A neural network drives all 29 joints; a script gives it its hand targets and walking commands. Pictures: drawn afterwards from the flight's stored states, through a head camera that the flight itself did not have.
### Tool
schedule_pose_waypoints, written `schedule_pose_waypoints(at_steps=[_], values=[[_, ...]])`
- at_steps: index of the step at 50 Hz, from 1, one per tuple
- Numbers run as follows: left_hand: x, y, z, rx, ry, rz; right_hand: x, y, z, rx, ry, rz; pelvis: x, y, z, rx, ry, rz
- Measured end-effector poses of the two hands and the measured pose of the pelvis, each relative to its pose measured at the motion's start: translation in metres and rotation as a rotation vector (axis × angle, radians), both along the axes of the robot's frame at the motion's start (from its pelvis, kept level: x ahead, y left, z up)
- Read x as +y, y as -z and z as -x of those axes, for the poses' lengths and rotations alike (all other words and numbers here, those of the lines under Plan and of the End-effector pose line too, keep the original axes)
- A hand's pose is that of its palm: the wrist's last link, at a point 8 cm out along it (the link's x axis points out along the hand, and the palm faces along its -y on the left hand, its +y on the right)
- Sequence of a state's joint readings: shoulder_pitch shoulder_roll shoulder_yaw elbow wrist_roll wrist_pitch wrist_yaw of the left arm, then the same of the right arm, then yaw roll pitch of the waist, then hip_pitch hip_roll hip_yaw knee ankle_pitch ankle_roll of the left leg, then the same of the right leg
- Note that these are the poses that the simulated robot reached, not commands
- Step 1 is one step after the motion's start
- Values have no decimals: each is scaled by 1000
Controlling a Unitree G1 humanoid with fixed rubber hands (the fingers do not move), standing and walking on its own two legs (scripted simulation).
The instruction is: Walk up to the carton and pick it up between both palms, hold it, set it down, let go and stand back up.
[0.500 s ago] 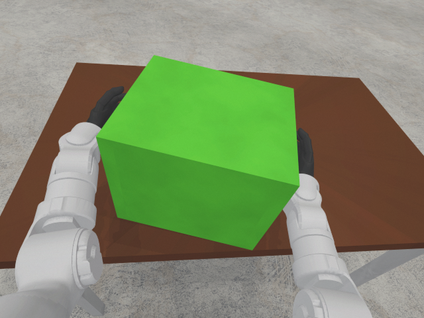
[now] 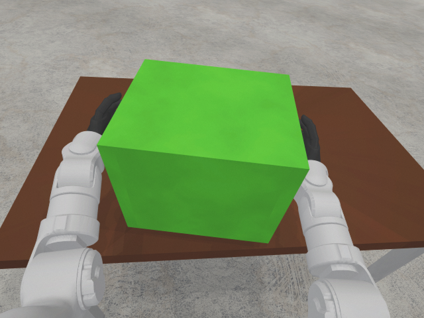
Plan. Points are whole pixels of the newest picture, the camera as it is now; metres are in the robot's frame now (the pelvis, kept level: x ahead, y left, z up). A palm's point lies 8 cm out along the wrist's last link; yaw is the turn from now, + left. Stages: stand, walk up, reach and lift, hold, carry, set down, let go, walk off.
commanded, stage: reach and lift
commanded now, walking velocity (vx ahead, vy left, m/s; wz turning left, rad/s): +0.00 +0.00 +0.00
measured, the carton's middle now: (207, 152) +0.42 +0.02 +0.11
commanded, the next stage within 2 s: none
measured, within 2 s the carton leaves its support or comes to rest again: neither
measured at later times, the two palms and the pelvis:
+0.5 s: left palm (106, 128) +0.37 +0.19 +0.19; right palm (329, 147) +0.37 -0.19 +0.19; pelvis -0.01 +0.00 +0.00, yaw +0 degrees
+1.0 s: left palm (83, 126) +0.34 +0.21 +0.21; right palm (328, 123) +0.37 -0.17 +0.23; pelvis -0.01 -0.01 +0.00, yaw +2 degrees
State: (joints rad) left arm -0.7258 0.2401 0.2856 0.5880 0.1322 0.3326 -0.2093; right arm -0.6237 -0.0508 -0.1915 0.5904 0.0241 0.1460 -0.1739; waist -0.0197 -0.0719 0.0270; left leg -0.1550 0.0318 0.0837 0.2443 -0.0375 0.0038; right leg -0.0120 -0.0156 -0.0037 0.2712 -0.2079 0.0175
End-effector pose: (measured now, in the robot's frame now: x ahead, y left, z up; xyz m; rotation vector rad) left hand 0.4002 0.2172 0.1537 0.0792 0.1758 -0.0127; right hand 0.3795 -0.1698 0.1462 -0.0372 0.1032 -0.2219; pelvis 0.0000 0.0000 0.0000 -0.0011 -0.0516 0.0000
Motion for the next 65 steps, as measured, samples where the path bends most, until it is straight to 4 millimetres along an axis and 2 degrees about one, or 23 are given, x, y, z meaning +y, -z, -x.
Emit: schedule_pose_waypoints(at_steps=[4,11,17,28,35,41,48,59,65], values=[[5,-10,0,-8,-9,-17,5,-7,-4,-7,-12,-11,3,0,-2,-16,-7,-1],[6,-10,9,9,-26,-21,5,-10,-1,11,-29,-18,6,0,-3,-34,-15,2],[-4,-12,19,-3,-40,-9,-4,-20,5,-1,-36,-18,3,1,1,-24,-19,5],[-26,-43,30,-15,-70,12,-25,-48,10,-16,-51,-34,-7,1,8,-24,-2,1],[-19,-57,40,-35,-108,36,-18,-69,5,-34,-94,-7,-12,1,5,-39,-9,0],[-6,-60,52,-44,-138,62,-4,-86,5,-42,-123,13,-14,1,3,-63,-25,0],[0,-59,56,-26,-145,49,2,-88,5,-21,-134,-4,-11,1,5,-52,-35,3],[-20,-69,49,-16,-129,37,-18,-89,7,-10,-110,-24,-3,0,9,-21,-6,8],[-24,-75,48,-17,-138,62,-22,-99,4,-10,-115,-20,-5,0,5,-8,8,5]])
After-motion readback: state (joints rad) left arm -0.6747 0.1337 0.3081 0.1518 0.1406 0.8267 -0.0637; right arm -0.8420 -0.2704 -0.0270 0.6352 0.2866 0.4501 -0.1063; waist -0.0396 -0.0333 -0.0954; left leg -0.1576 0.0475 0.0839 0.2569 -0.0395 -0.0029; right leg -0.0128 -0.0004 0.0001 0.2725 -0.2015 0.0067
